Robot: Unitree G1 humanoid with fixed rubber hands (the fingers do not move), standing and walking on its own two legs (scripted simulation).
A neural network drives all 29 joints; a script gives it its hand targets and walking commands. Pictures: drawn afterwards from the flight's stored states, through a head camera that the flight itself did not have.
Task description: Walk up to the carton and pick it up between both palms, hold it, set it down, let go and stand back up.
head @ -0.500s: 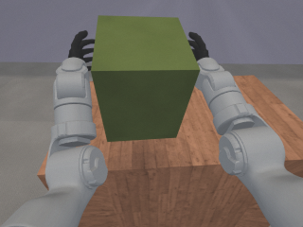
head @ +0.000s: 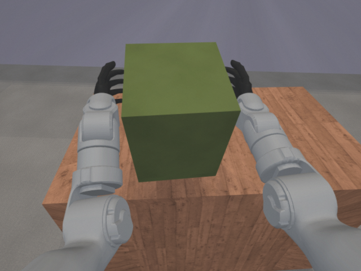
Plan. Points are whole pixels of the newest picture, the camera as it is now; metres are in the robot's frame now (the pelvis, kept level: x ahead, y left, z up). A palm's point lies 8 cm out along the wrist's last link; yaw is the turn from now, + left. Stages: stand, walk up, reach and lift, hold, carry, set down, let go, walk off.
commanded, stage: set down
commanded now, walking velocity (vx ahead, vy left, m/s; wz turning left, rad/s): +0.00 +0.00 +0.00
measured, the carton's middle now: (175, 116) +0.42 +0.03 +0.17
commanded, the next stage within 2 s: none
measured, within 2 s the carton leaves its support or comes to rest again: neither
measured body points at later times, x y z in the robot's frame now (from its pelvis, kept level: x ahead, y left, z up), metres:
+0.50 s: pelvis +0.02 +0.00 +0.00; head -0.01 +0.02 +0.45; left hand +0.44 +0.17 +0.23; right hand +0.45 -0.12 +0.21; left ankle +0.01 +0.12 -0.75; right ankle +0.01 -0.13 -0.75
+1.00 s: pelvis +0.01 +0.00 +0.00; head -0.02 +0.02 +0.45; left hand +0.43 +0.17 +0.21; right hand +0.45 -0.12 +0.19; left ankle +0.01 +0.12 -0.75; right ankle +0.01 -0.13 -0.75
